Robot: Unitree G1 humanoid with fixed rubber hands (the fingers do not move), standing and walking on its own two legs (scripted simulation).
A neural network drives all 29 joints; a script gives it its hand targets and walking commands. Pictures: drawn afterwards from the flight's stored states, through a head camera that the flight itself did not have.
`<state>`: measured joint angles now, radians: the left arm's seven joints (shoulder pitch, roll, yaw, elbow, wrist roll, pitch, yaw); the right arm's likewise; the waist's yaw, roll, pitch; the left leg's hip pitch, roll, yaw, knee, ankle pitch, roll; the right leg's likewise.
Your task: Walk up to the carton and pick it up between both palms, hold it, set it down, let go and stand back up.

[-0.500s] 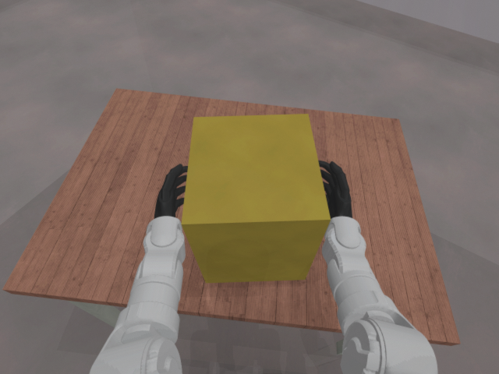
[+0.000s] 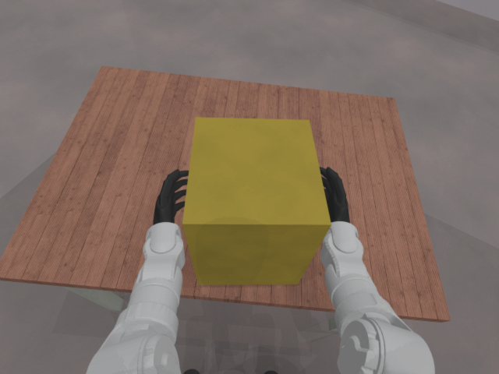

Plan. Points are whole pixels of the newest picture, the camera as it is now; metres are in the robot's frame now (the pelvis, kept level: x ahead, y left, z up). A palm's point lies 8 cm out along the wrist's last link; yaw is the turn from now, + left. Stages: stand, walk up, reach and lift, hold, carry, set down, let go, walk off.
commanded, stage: set down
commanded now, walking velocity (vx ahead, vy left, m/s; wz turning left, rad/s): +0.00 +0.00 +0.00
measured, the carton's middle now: (250, 207) +0.40 -0.03 -0.05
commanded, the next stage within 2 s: none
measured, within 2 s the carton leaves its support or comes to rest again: rests again in 1.08 s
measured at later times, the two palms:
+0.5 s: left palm (162, 205) +0.39 +0.13 -0.02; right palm (328, 203) +0.38 -0.16 -0.01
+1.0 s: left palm (164, 211) +0.38 +0.12 -0.02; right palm (330, 207) +0.37 -0.16 -0.01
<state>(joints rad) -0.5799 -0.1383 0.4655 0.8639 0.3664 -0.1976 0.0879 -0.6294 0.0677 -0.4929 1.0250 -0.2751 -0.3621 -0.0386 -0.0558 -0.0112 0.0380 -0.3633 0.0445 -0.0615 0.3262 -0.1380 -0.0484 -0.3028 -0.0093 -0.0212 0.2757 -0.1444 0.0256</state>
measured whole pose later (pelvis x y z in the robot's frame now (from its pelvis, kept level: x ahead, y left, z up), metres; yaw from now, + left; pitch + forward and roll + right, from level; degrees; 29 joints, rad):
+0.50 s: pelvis +0.02 +0.00 +0.00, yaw +0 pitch +16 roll -1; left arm -0.57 -0.13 0.48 0.90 0.38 -0.34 0.09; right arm -0.61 0.09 -0.53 1.03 -0.32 -0.49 -0.03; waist -0.04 0.00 -0.06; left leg -0.45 0.04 -0.06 0.33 -0.15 -0.05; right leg -0.39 -0.01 -0.02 0.28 -0.15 0.02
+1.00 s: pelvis +0.01 +0.00 +0.00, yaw +0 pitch +16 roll -1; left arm -0.57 -0.13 0.50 0.94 0.41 -0.38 0.10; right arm -0.61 0.10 -0.57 1.05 -0.38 -0.51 -0.03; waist -0.05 -0.01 -0.08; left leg -0.47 0.05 -0.06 0.33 -0.14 -0.05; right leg -0.41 -0.01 -0.02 0.28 -0.15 0.02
